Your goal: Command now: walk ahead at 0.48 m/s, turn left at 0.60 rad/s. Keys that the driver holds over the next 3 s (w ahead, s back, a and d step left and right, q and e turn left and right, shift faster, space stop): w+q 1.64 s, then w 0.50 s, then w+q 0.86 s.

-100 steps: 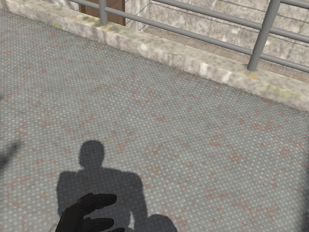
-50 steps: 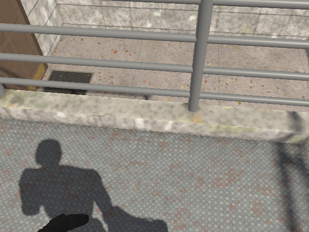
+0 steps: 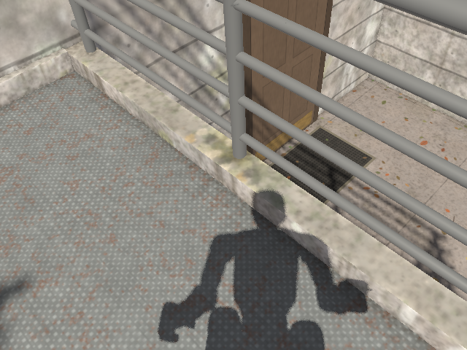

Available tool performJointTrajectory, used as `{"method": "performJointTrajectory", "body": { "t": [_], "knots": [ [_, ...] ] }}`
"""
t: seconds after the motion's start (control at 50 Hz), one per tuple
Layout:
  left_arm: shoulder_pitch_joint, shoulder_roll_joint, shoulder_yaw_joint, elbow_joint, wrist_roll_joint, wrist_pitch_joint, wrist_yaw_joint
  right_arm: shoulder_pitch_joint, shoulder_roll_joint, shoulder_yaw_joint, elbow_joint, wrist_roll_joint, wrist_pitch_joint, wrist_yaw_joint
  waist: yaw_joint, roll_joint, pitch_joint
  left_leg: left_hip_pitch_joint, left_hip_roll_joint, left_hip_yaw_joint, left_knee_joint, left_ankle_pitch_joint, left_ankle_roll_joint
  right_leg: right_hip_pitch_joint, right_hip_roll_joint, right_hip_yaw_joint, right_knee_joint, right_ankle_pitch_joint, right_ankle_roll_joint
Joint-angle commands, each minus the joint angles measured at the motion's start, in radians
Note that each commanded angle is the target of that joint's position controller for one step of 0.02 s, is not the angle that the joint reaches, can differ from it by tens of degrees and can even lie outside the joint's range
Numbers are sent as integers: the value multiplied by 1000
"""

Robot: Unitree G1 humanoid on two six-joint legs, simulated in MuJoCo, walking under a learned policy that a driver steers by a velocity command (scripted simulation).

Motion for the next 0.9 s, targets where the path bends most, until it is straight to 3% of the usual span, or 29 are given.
{"method": "performJointTrajectory", "body": {
  "t": [0.02,0.1,0.16,0.2,0.24,0.28,0.3,0.32,0.34,0.36,0.38,0.42,0.46,0.5,0.52,0.56,0.58,0.62,0.64,0.72,0.74,0.76,0.78,0.8,0.82,0.84,0.86,0.88,0.9],
  "knots": [
    [2,129,25,-23,1,-17,12,-89,-21,-1,-106,-4,-14,7,-4,-129,64,-205,52,-44,-45,96,-5,100,-292,177,-178,240,-137],
    [24,139,17,9,-3,-8,20,-195,-4,9,-132,-4,-23,26,18,-144,91,-130,39,38,-272,252,-2,88,-255,39,-182,281,-102],
    [60,181,26,29,-5,6,23,-302,18,20,-161,5,-28,48,49,-120,131,-87,28,101,-437,269,24,136,-264,-10,-186,303,-88],
    [62,206,32,32,-17,19,24,-312,10,20,-170,9,-29,61,29,-140,127,-9,4,141,-513,198,49,179,-273,-51,-143,498,-79],
    [63,261,51,27,-24,25,21,-221,-42,-8,-158,-8,-20,62,-31,-206,50,155,-75,199,-507,84,88,215,-281,-98,31,932,-76],
    [49,252,51,6,-35,28,32,64,-147,-68,-89,-5,-7,49,-187,-173,-96,580,-134,178,-610,135,166,45,-238,-130,437,987,-40],
    [78,150,21,-28,17,18,27,183,-228,-87,-68,5,3,25,-181,29,-189,896,78,-121,-588,227,225,-271,-164,-120,787,298,-7],
    [152,87,-14,-71,7,-20,8,126,-276,-78,-102,6,-14,31,-83,232,-348,1113,289,-712,-775,-67,422,-582,2,75,1075,-336,6],
    [19,174,10,-78,-21,-54,-7,160,-182,-55,-103,-9,-17,35,-166,81,-343,1068,259,-698,-862,-130,366,-676,-49,203,1125,-256,-15],
    [-53,175,9,-109,-42,-63,-6,106,-148,-42,-87,-12,-27,32,-140,38,-207,925,233,-548,-881,-44,323,-691,-82,187,1062,-154,-26],
    [-57,152,3,-104,-26,-61,3,40,-127,-32,-87,-9,-33,31,-82,-74,-129,760,190,-440,-887,78,293,-634,-121,186,979,-92,-16],
    [-19,185,19,-97,3,-40,3,-54,-88,-18,-96,-22,-31,25,-17,-24,-78,569,128,-314,-921,195,271,-530,-168,193,857,-44,13],
    [-29,161,17,-99,11,-22,1,-69,-85,-20,-85,-25,-30,18,-5,-20,-48,475,108,-271,-938,281,280,-510,-166,178,785,-19,43],
    [-116,138,9,-125,19,-19,-6,-36,-97,-23,-61,-23,-27,-1,-19,-47,-17,414,87,-217,-942,338,277,-528,-151,158,681,64,77],
    [-177,129,4,-149,7,-23,-8,-22,-119,-34,-47,-8,-23,-14,-33,-46,4,388,53,-180,-933,310,254,-518,-136,140,595,154,89],
    [-248,103,-10,-154,0,-28,-17,-13,-116,-36,-32,-3,-16,-21,-62,-12,8,321,-6,-112,-905,273,205,-404,-89,115,404,322,88],
    [-249,90,-14,-148,4,-29,-35,22,-133,-43,-40,-16,-18,-20,-92,-41,18,351,36,-175,-910,375,182,-400,-70,110,376,359,87],
    [-289,102,-10,-163,-3,-29,-55,41,-134,-49,-24,-3,-13,-26,-97,-15,5,416,55,-202,-874,333,169,-399,-65,139,314,369,84],
    [-301,102,-17,-178,6,-31,-61,56,-131,-49,-34,-11,-3,-22,-98,-8,8,420,59,-231,-861,259,169,-389,-70,146,278,369,71],
    [-312,165,32,-190,-9,-26,-70,45,-122,-69,-45,5,-6,-35,-67,67,-23,524,97,-334,-746,281,157,-324,-36,162,198,159,36],
    [-226,176,45,-176,-15,-26,-59,29,-89,-61,-48,18,-13,-35,-14,93,-45,504,70,-338,-699,301,133,-195,-30,162,132,167,14],
    [-103,205,52,-169,5,-25,-43,16,-15,-27,-65,8,-9,-30,56,54,-174,445,-8,-272,-476,274,93,61,-130,231,123,238,-35],
    [34,290,76,-122,20,-18,-37,189,80,-7,-54,0,-11,-28,-6,-214,-321,160,-142,-137,-173,-210,19,410,-341,535,126,231,-151],
    [102,265,76,-80,-25,-4,-45,280,34,-2,-46,21,-5,-30,-6,-468,-354,-36,-122,-93,75,-389,11,465,-427,809,30,-54,-225],
    [17,146,41,-157,-40,47,-45,145,-93,-38,-78,33,-2,-34,56,-381,-127,-50,-111,-34,216,-458,-31,248,-367,537,73,407,-253],
    [-26,82,7,-165,-20,67,-40,123,-111,-41,-76,-7,17,-45,10,-184,-106,30,-93,-35,219,-442,-54,142,-339,391,122,706,-232],
    [-64,82,3,-178,-4,77,-39,70,-109,-46,-79,-28,30,-63,2,-96,-84,57,-67,-20,178,-419,-76,82,-314,321,113,801,-211],
    [-111,106,12,-183,1,88,-26,53,-123,-58,-104,-32,42,-74,-31,-120,-60,91,-28,-2,89,-382,-86,53,-272,256,81,737,-189],
    [-130,109,15,-187,19,96,-8,47,-112,-57,-87,-11,61,-83,-39,-182,-38,103,-27,23,76,-324,-89,4,-254,226,48,666,-183]
  ]
}}
Next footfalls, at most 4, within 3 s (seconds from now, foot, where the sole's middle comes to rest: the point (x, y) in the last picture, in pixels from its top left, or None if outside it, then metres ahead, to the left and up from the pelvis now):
0.28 left None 0.31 0.16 -0.78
0.76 right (251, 303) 0.65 0.04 -0.78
1.50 left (115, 320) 0.59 0.44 -0.78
2.04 right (78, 234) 0.90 0.64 -0.78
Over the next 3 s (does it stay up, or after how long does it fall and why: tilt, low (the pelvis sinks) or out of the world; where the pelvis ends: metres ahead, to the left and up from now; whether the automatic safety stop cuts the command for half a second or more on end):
stays up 0.85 1.06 -0.02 its command is cut before an obstacle after 0.6 s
